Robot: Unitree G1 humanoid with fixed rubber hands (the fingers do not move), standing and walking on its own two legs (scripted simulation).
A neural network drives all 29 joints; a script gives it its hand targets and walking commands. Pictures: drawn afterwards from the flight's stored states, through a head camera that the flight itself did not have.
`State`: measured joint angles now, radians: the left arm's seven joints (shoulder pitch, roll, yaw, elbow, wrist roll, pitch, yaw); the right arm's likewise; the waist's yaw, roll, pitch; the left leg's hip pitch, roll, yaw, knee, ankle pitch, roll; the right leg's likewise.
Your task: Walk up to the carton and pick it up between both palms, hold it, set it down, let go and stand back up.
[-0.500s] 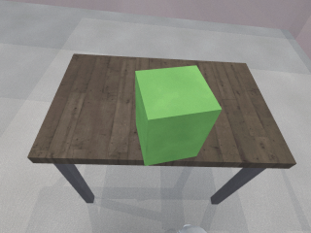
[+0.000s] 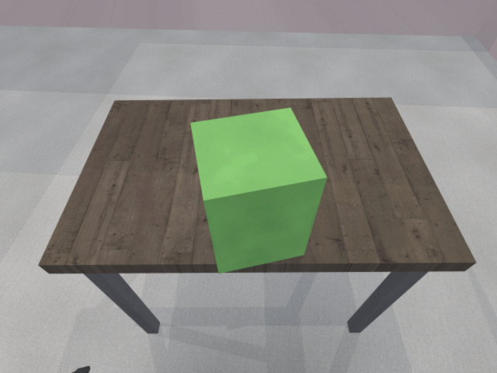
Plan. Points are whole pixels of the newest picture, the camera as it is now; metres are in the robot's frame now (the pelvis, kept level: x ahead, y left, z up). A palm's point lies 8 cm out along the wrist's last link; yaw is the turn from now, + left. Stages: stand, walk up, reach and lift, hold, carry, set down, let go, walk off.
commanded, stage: walk up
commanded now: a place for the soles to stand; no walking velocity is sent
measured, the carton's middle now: (252, 195) +0.41 +0.02 +0.03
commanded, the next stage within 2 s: stand in 0.96 s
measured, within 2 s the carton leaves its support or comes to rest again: neither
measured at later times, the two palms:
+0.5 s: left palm out of the picture +0.08 +0.32 -0.09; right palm out of the picture +0.06 -0.31 -0.10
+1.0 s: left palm out of the picture +0.07 +0.32 -0.09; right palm out of the picture +0.05 -0.31 -0.10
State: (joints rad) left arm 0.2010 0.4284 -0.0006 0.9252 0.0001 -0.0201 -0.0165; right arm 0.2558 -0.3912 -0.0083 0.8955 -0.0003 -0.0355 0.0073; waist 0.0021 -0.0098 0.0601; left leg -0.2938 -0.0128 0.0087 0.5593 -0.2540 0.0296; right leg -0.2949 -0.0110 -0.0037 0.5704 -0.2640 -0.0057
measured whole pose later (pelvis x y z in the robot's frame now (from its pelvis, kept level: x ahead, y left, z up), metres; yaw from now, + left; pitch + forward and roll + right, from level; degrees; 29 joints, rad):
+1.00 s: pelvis -0.01 +0.00 +0.01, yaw +0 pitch +1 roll +0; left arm 0.14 0.43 0.00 1.04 0.00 -0.02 -0.02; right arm 0.21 -0.39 0.01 1.01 0.00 -0.04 0.00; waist 0.00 -0.01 0.00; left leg -0.28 -0.01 0.01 0.43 -0.16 0.02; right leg -0.29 -0.01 0.00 0.44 -0.18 -0.01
